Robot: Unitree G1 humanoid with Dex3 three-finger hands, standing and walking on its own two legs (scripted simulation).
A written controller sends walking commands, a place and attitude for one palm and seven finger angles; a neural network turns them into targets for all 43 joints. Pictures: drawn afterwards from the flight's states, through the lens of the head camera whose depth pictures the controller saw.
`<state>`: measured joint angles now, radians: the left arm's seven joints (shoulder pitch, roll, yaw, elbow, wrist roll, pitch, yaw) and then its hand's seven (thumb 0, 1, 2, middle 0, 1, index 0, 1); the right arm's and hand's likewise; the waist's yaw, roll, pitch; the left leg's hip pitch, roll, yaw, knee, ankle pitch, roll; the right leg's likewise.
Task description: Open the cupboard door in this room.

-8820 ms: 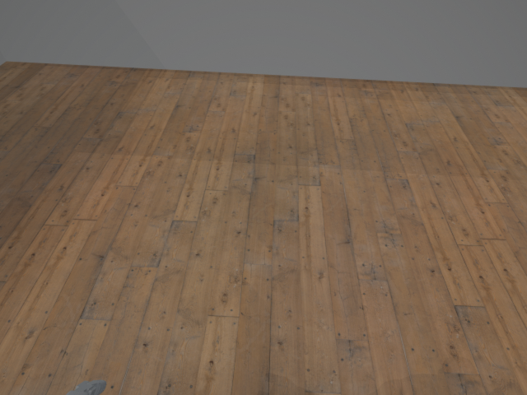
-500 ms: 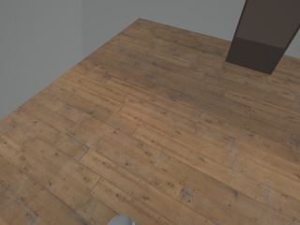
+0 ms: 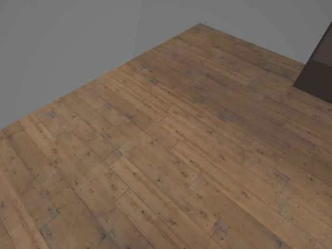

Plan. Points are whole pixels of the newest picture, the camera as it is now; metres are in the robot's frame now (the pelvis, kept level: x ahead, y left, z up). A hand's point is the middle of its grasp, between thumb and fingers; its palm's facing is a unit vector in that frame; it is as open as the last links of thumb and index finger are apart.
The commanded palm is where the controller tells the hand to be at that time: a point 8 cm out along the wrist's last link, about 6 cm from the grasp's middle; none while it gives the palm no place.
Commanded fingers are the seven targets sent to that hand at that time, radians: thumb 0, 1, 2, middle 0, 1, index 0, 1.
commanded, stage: stand and wait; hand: left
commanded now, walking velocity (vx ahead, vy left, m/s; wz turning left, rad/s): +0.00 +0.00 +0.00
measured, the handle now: out of the picture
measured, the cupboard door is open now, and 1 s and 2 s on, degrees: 0 0 0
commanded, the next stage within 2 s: turn or walk to find it in 0.10 s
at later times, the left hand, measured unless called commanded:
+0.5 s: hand out of the picture -0.02 +0.22 -0.18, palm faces +0.19 -0.96 -0.22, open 7.4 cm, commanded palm none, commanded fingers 0.00 0.90 0.90 -0.20 -0.30 -0.20 -0.30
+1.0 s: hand out of the picture -0.02 +0.17 -0.14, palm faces +0.34 -0.90 -0.27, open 7.4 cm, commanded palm none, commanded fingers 0.00 0.90 0.90 -0.20 -0.30 -0.20 -0.30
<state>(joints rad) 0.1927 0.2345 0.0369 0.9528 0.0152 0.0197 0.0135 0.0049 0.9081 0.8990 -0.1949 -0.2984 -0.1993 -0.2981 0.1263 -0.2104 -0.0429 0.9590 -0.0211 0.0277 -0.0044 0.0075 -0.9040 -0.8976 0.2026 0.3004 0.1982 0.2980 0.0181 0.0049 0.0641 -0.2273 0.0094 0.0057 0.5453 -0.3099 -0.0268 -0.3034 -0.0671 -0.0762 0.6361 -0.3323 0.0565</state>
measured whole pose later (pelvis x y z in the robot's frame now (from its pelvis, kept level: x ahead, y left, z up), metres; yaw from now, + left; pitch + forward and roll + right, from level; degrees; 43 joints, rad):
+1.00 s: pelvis -0.04 -0.03 +0.01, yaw +20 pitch -1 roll +1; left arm 0.19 0.17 0.02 0.93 0.03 0.01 0.03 0.00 0.90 0.90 -0.20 -0.30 -0.20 -0.30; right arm 0.21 -0.26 -0.09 0.97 -0.02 0.07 0.01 0.01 -0.91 -0.90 0.20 0.30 0.19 0.30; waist -0.02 0.04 0.06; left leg -0.49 0.00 -0.02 1.12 -0.39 -0.04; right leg -0.21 -0.08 -0.14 0.51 -0.29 -0.01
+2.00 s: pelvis -0.06 -0.04 +0.01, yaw +46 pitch -1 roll +2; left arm 0.23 0.17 0.02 0.94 0.03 0.00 0.02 0.00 0.90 0.90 -0.20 -0.30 -0.21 -0.30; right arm 0.21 -0.25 -0.08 1.00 -0.02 0.08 0.01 0.01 -0.91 -0.90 0.20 0.30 0.19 0.30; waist -0.01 0.02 0.08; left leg -0.42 0.04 0.00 1.01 -0.43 -0.07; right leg -0.19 -0.10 -0.21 0.50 -0.29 -0.02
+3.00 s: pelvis -0.10 -0.07 +0.01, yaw +72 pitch +0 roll +1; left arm 0.24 0.20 0.04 0.96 0.03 0.02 0.02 0.00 0.90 0.90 -0.20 -0.30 -0.21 -0.30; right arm 0.20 -0.23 -0.07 0.99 -0.01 0.07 0.01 0.01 -0.91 -0.90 0.20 0.30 0.19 0.30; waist 0.01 -0.02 0.09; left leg -0.31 0.04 0.05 0.75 -0.44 -0.05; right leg -0.25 -0.16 -0.24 0.55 -0.28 0.01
